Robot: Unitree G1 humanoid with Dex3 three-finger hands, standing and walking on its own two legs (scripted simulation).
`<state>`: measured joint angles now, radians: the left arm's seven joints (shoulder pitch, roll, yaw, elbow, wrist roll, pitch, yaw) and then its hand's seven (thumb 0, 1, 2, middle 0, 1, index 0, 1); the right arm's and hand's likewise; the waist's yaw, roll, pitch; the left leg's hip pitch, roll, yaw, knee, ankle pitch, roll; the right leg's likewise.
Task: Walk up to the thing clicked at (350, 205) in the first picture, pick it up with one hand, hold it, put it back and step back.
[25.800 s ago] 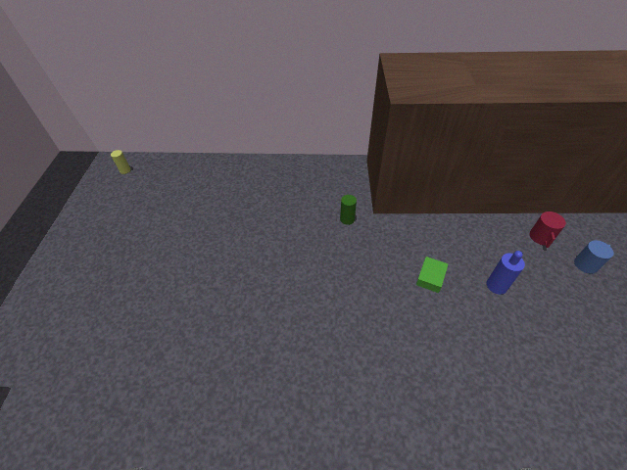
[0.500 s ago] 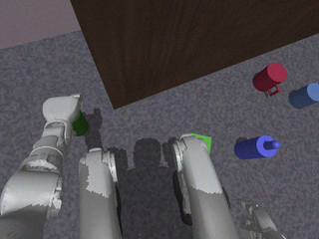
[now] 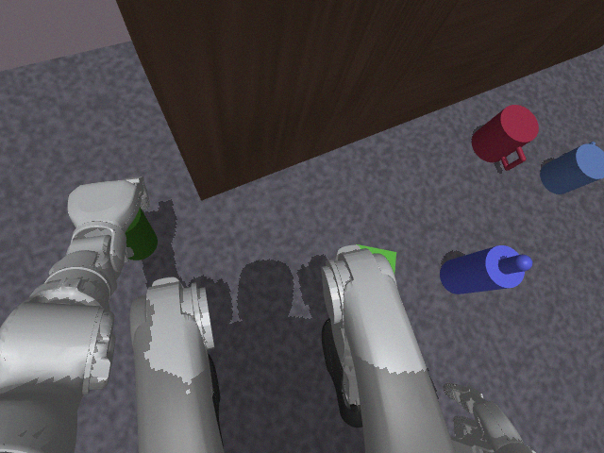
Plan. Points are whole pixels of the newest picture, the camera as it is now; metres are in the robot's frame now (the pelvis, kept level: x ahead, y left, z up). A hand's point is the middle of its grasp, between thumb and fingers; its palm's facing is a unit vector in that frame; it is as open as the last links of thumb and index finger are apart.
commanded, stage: lower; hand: left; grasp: from above
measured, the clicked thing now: (128, 230) +0.43 +0.21 -0.21
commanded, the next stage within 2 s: rest in 0.14 s
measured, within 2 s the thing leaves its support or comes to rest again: rests again in 0.76 s
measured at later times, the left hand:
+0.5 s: hand (134, 231) +0.43 +0.21 -0.22, palm faces -0.47 -0.06 -0.88, open 9.9 cm
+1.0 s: hand (135, 232) +0.44 +0.21 -0.25, palm faces -0.45 -0.07 -0.89, open 10.0 cm
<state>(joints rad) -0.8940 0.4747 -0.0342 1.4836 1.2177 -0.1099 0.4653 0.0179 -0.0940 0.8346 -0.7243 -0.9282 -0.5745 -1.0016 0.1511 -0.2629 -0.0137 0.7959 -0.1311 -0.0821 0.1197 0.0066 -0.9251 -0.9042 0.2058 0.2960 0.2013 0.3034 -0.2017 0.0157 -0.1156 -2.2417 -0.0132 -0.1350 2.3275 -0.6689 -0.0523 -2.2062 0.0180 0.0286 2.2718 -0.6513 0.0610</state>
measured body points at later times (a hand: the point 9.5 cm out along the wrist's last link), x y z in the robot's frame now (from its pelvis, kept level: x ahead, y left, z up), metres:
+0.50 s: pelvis +0.01 +0.00 -0.03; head +0.24 +0.04 +0.36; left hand +0.45 +0.21 -0.17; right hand +0.05 -0.27 -0.15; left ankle +0.09 +0.14 -0.32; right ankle +0.11 -0.14 -0.32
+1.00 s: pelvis +0.01 +0.00 -0.04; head +0.25 +0.05 +0.34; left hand +0.46 +0.21 -0.19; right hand +0.05 -0.27 -0.15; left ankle +0.09 +0.14 -0.32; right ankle +0.11 -0.14 -0.32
